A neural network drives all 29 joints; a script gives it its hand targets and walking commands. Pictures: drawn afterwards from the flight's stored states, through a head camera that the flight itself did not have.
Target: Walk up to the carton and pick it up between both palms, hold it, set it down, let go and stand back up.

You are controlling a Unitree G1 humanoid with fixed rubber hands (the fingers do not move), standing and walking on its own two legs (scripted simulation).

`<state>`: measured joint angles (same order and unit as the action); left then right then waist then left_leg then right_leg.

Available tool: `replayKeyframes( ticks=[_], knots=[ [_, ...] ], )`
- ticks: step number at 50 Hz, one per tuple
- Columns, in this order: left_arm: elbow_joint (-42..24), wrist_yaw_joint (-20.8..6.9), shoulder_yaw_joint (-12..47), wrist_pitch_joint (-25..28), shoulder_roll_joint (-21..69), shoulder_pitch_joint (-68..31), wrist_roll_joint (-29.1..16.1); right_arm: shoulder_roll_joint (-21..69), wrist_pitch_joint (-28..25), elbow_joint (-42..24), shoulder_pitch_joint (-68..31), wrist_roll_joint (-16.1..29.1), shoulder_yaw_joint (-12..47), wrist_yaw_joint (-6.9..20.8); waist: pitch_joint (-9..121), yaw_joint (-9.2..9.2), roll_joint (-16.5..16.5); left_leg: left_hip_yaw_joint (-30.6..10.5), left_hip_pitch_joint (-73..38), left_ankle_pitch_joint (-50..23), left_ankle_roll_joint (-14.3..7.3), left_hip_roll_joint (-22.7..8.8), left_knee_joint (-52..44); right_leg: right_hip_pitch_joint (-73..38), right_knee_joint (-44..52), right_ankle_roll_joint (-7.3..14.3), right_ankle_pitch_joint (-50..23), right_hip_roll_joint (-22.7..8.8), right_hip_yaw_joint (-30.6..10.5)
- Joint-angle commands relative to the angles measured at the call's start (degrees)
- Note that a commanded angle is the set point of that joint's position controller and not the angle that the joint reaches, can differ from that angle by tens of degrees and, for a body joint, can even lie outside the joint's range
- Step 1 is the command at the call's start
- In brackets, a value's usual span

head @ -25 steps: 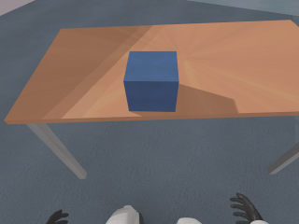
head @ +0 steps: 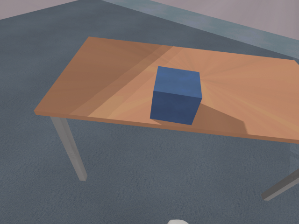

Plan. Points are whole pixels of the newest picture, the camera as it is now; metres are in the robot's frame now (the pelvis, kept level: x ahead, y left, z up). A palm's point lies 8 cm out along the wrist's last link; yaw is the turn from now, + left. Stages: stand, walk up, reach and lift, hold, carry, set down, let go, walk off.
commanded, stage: walk up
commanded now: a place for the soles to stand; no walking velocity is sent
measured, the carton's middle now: (174, 95) +0.58 -0.12 +0.01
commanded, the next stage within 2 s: none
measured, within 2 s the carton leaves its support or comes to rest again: neither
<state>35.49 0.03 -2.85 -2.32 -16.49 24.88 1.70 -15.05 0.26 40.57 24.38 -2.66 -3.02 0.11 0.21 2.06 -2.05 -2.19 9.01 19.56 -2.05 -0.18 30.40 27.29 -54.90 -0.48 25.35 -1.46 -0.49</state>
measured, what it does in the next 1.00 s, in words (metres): steps on the spot: right foot, then left foot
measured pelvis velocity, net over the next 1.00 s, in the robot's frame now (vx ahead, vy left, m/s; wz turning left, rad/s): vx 0.03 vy -0.02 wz -0.08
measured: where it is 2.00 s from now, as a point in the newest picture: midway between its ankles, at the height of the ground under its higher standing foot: outside the picture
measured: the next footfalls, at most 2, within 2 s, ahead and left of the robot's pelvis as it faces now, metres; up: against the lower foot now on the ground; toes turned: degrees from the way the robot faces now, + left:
right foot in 0.26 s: +0.15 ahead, -0.12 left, +0.00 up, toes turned -4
left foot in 0.62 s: +0.10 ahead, +0.11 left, +0.00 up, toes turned -2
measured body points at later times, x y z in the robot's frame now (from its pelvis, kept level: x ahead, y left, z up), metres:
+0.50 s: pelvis +0.05 -0.02 +0.00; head +0.06 -0.04 +0.44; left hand +0.15 +0.24 -0.10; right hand +0.15 -0.28 -0.12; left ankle +0.04 +0.13 -0.69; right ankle +0.11 -0.12 -0.74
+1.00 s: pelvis +0.03 -0.02 -0.01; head +0.05 -0.02 +0.44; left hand +0.15 +0.24 -0.12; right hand +0.11 -0.30 -0.11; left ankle +0.06 +0.11 -0.74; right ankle +0.01 -0.15 -0.74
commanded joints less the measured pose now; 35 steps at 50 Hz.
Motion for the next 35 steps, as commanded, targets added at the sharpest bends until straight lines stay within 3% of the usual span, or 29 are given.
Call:
replayKeyframes(
  ticks=[1,4,6,8,9,10,11,12,13,14,15,16,17,18,19,20,22,23,25,27,28,30,31,32,33,34,35],
  knots=[
    [-4.3,-0.4,-0.8,2.5,-4.6,-1.2,0.8,-7.9,-2.2,-3.0,0.2,1.1,-1.5,-0.8,-7.1,0.14,10.7,-7.0,-2.7,-20.5,-6.5,-8.3,-12.9,6.4,1.8,-2.4,-9.9,0.4,1.4],
    [-5.6,-0.2,-0.4,2.2,-2.4,-4.4,0.3,-9.0,-1.8,-3.7,-0.1,1.6,-1.4,-0.8,-6.3,0.8,13.5,-2.7,-1.0,-28.0,-6.6,-7.5,-8.8,1.1,9.7,-2.1,-11.5,0.3,2.3],
    [-6.0,-0.1,-0.2,2.2,-2.1,-5.7,0.2,-9.8,-1.2,-4.7,-0.3,1.6,-1.5,-0.9,-5.2,1.58,14.8,-2.8,0.8,-29.5,-6.7,-8.0,-5.8,-3.3,13.6,-1.6,-13.0,0.3,3.4],
    [-6.0,0.1,-0.4,2.2,-2.5,-5.6,0.6,-10.9,-0.7,-5.6,0.0,1.5,-1.5,-0.9,-3.6,0.92,12.1,-4.4,1.0,-30.3,-6.4,-9.1,-1.9,-7.9,19.0,-0.5,-14.9,1.2,4.5],
    [-5.2,0.3,-0.6,2.3,-2.8,-4.4,0.7,-11.1,-0.5,-6.2,-1.0,1.7,-1.2,-0.9,-3.0,-0.46,10.3,-5.5,2.3,-29.4,-5.5,-9.5,0.6,-11.6,23.3,0.2,-17.9,1.7,4.8],
    [-4.3,0.5,-1.0,2.7,-3.7,-2.0,0.9,-11.1,-0.4,-6.5,-1.3,1.9,-0.7,-0.9,-0.9,-1.94,6.9,-5.7,4.3,-26.5,-4.4,-9.3,3.4,-17.0,27.1,0.9,-21.6,1.9,4.6],
    [-3.6,0.9,-1.3,2.9,-5.6,-0.4,1.1,-9.6,-0.7,-7.3,-1.2,2.1,0.2,-0.8,0.1,-3.61,2.9,-5.3,7.0,-24.9,-2.6,-8.5,8.4,-21.9,30.0,2.4,-25.7,0.1,1.6],
    [-3.1,1.1,-2.1,3.4,-8.6,2.6,1.6,-7.1,-0.9,-7.9,1.3,2.0,1.1,-0.7,4.0,-4.85,-4.0,-3.0,12.2,-16.3,-0.1,-5.9,16.7,-29.5,28.5,5.2,-32.0,-6.6,-6.6],
    [-3.4,1.2,-2.4,3.2,-10.8,3.1,1.1,-4.8,-0.9,-8.0,6.1,2.1,1.7,-1.0,8.0,-4.32,-10.6,1.0,14.6,4.9,2.5,-0.1,26.4,-32.5,27.5,12.4,-39.6,-16.5,-19.2],
    [-3.1,1.3,-2.4,2.7,-10.0,3.1,-0.3,-5.9,0.6,-7.2,6.1,1.8,1.2,-1.9,8.6,-4.83,-10.2,0.5,14.7,19.0,3.3,0.8,29.7,-29.8,29.6,18.0,-37.6,-20.1,-23.6],
    [-3.0,1.4,-1.9,2.2,-8.8,0.8,-0.9,-6.5,1.6,-7.2,3.3,1.3,0.9,-2.5,4.5,-5.14,-11.8,-0.7,16.5,19.9,3.2,-0.5,31.1,-24.7,32.3,19.6,-31.8,-20.8,-25.2],
    [-3.4,1.4,-0.7,2.0,-6.4,-0.8,-0.9,-7.6,1.9,-7.3,1.6,1.1,0.3,-2.5,2.1,-5.07,-10.9,-1.6,15.5,19.3,3.3,-1.2,31.3,-20.1,34.8,18.1,-27.2,-18.7,-22.0],
    [-4.1,1.5,-0.1,1.8,-5.0,-2.0,-0.8,-8.1,2.0,-7.8,-0.4,1.3,-0.1,-2.2,-1.5,-4.93,-7.5,-1.7,14.8,17.7,3.8,-1.4,30.8,-15.5,35.6,15.8,-26.4,-15.8,-17.2],
    [-4.1,1.6,0.2,1.8,-5.1,-3.0,-0.4,-7.4,2.1,-8.0,-0.7,1.5,0.0,-1.8,-3.2,-3.87,-5.9,-1.7,13.9,15.5,4.1,-1.6,28.4,-12.0,35.8,13.4,-25.6,-13.8,-14.4],
    [-4.0,1.6,0.1,1.8,-5.6,-4.9,-0.2,-6.5,1.9,-8.1,-0.6,1.8,0.0,-1.4,-4.5,-3.07,-4.8,-0.9,11.9,13.5,4.3,-1.4,25.6,-8.3,36.0,11.7,-23.5,-11.2,-11.4],
    [-3.7,1.4,-0.1,1.6,-6.6,-7.0,-0.4,-5.6,1.6,-8.3,-0.7,1.9,0.3,-1.1,-5.4,-2.6,-5.3,0.5,11.1,12.1,4.8,-1.0,21.9,-7.1,35.3,11.4,-24.0,-9.2,-9.4],
    [-3.2,1.1,-0.3,1.5,-6.7,-7.0,-0.4,-4.6,0.9,-8.2,-0.6,1.8,0.5,-0.8,-4.2,-2.89,-6.2,2.7,11.5,8.8,5.4,-0.6,17.6,-9.7,33.3,11.3,-24.9,-7.7,-7.4],
    [-3.2,1.0,-0.9,1.2,-7.9,-7.5,-0.3,-4.4,0.6,-8.1,-0.5,2.0,0.3,-0.8,-2.8,-3.13,-7.8,4.2,10.3,6.6,5.3,-0.3,16.8,-9.3,33.0,11.7,-22.0,-7.2,-7.0],
    [-3.2,0.6,-1.4,0.8,-8.7,-8.2,-0.5,-4.5,0.3,-8.0,-0.6,1.7,-0.3,-1.0,-1.9,-2.91,-7.9,5.5,7.3,1.5,4.7,0.4,12.1,-7.5,31.7,11.9,-16.7,-7.5,-8.1],
    [-3.4,0.0,-1.5,0.2,-9.1,-9.4,-0.7,-5.3,-0.1,-7.8,-0.2,1.5,-0.8,-1.3,0.6,-2.07,-5.1,6.8,0.9,-5.4,3.6,1.5,4.0,-4.8,30.2,10.3,-11.3,-7.8,-9.6],
    [-3.5,-0.3,-1.6,-0.1,-9.6,-10.0,-0.9,-5.5,-0.2,-8.0,0.0,1.4,-1.1,-1.3,0.6,-1.55,-5.5,6.5,-1.7,-6.7,2.7,1.5,1.9,-1.7,30.1,8.7,-4.8,-7.5,-9.5],
    [-3.7,-0.7,-1.3,-0.4,-8.8,-10.0,-1.5,-7.2,-0.4,-9.1,-1.0,1.0,-1.7,-1.2,-1.3,-0.84,-2.8,2.0,-3.1,-2.4,0.3,-1.0,-0.3,4.9,31.0,5.0,9.1,-6.7,-9.7],
    [-4.3,-0.9,-0.3,-0.3,-6.3,-9.0,-2.1,-9.7,-0.5,-10.1,-2.6,0.7,-1.9,-1.1,-2.7,-0.63,5.0,-8.9,0.0,7.8,-2.5,-8.4,-6.1,6.8,25.8,2.7,10.2,-4.5,-7.4],
    [-3.6,-0.7,-0.3,-0.3,-4.4,-6.3,-2.0,-13.2,-0.4,-10.1,-5.9,1.5,-2.7,-1.2,-3.3,-1.84,13.4,-19.9,12.5,23.1,-7.3,-17.0,-14.9,-1.3,13.2,0.1,6.0,2.2,-1.2],
    [-3.0,-0.7,-1.3,-0.6,-6.0,-6.1,-0.4,-14.6,-0.3,-10.5,-10.0,1.3,-3.3,-1.5,-6.4,-2.49,15.2,-22.0,20.7,23.0,-10.9,-20.6,-18.1,-5.4,4.1,0.3,3.3,2.1,-2.4],
    [-2.0,-1.0,-1.6,-0.6,-6.7,-5.5,-0.1,-12.4,-0.6,-10.8,-11.7,1.3,-2.8,-1.6,-7.4,-3.2,15.0,-20.0,20.5,19.2,-11.5,-19.8,-18.0,-4.9,1.4,0.4,3.5,1.3,-3.7],
    [-2.0,-1.1,-1.6,-0.4,-7.1,-6.4,-0.1,-9.9,-1.1,-10.9,-10.9,1.2,-1.8,-1.6,-8.4,-2.55,13.1,-16.8,16.7,9.2,-10.1,-17.3,-15.8,-2.3,2.6,0.2,3.6,1.2,-4.4]
  ],
)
